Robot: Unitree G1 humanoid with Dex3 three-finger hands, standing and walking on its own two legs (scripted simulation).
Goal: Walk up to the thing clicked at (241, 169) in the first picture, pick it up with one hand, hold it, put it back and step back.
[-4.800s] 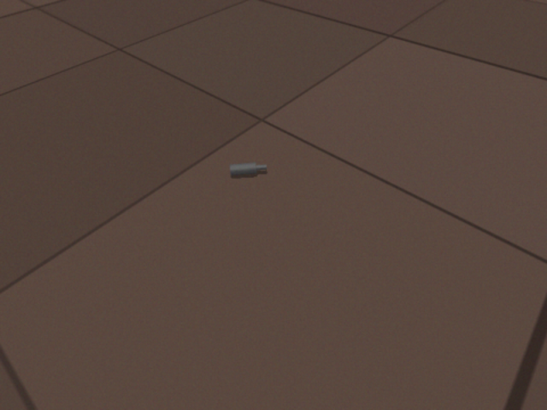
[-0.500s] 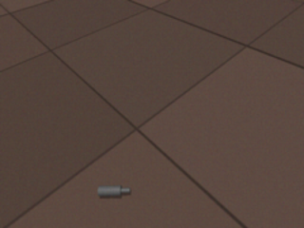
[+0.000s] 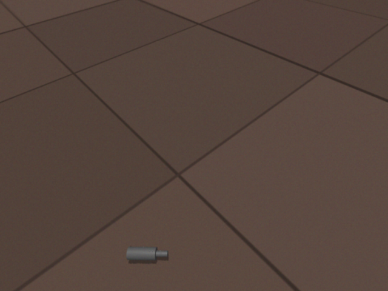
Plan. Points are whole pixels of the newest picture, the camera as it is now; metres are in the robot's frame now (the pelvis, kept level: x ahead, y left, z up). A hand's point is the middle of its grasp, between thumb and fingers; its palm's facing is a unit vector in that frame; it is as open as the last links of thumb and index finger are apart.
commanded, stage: walk up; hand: left
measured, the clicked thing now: (147, 253) +0.45 +0.29 -0.75
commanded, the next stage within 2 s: none
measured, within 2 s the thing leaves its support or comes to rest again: neither
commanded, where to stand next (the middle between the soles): +0.09 +0.02 m, yaw -1 degrees
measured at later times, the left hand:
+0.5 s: hand out of the picture +0.10 +0.25 -0.15, palm faces -0.01 -0.94 -0.34, open 7.4 cm
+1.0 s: hand out of the picture +0.12 +0.32 -0.17, palm faces -0.01 -0.93 -0.37, open 7.4 cm
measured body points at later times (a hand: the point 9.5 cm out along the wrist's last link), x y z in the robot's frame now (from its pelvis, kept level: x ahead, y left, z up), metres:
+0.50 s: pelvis +0.01 +0.00 +0.00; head +0.02 -0.01 +0.45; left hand +0.10 +0.30 -0.13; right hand +0.09 -0.31 -0.13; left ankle +0.00 +0.13 -0.74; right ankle +0.05 -0.14 -0.74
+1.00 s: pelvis +0.08 +0.03 +0.00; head +0.11 +0.05 +0.44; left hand +0.12 +0.36 -0.14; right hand +0.12 -0.29 -0.12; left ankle +0.04 +0.14 -0.74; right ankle +0.10 -0.11 -0.70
